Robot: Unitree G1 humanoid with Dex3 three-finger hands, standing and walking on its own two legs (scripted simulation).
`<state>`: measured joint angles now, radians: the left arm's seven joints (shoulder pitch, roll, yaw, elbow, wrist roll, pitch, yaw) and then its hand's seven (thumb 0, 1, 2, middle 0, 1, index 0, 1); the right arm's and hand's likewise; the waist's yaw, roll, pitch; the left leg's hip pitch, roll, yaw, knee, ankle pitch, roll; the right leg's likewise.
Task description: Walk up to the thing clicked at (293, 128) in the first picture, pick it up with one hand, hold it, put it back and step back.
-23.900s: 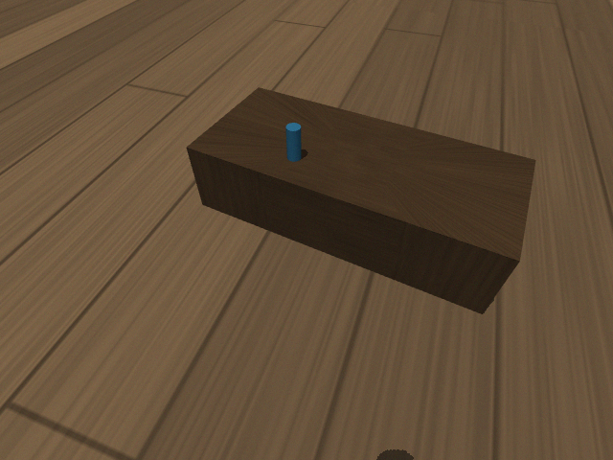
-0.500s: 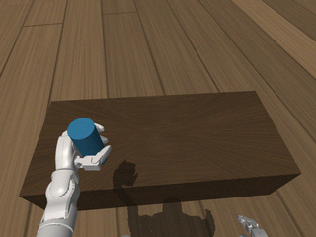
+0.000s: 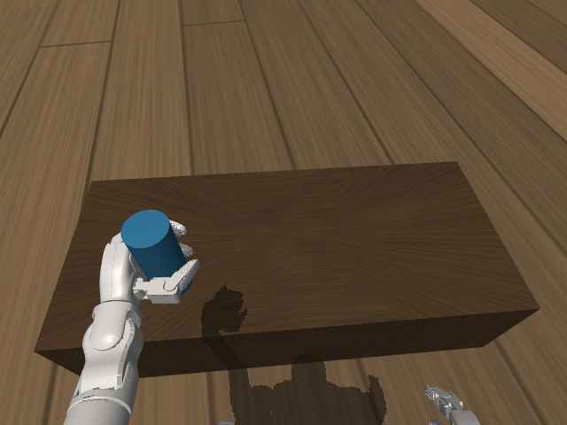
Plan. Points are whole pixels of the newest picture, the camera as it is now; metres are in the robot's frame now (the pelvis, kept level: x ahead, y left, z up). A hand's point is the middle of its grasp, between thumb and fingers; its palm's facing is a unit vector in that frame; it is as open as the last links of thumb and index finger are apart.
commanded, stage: hold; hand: left
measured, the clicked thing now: (161, 257) +0.34 +0.17 +0.06
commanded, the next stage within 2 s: crouch in 0.08 s
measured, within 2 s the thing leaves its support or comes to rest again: neither
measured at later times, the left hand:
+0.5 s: hand (175, 267) +0.35 +0.17 +0.00, palm faces +0.10 -0.99 +0.00, open 7.7 cm
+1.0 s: hand (195, 263) +0.45 +0.18 -0.15, palm faces +0.10 -1.00 -0.01, open 7.7 cm
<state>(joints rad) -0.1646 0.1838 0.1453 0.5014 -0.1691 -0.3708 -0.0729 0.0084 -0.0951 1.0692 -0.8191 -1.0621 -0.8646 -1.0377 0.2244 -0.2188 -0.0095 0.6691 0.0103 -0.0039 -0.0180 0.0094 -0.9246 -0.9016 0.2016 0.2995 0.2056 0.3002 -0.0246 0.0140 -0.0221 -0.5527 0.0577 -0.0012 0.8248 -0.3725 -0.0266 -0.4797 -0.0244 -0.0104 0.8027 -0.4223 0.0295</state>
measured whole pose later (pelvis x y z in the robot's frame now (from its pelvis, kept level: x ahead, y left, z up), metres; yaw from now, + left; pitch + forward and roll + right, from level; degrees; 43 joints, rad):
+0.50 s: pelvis -0.01 +0.00 -0.02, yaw +0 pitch +11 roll -1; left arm -0.30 0.20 0.20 0.72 -0.15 -0.47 -0.09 0.01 -0.09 1.07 -0.82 -1.06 -0.86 -1.04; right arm 0.20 -0.23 -0.02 0.68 -0.01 -0.02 0.00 0.01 -0.89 -0.89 0.20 0.30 0.21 0.30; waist -0.04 0.00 -0.03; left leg -0.72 0.06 -0.01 0.94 -0.40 -0.03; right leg -0.65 -0.02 -0.01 0.92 -0.46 0.03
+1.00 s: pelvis -0.04 +0.01 -0.15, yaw -3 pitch +30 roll -4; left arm -0.75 0.38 0.39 1.12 -0.08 -0.61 -0.11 0.01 -0.10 1.08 -0.82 -1.06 -0.87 -1.03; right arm 0.24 -0.22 0.02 0.71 -0.07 0.03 0.06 0.01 -0.93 -0.90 0.20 0.30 0.21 0.30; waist -0.14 0.03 -0.16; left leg -1.50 0.08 -0.06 1.56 -0.58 -0.02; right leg -1.41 0.01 -0.02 1.53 -0.64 0.04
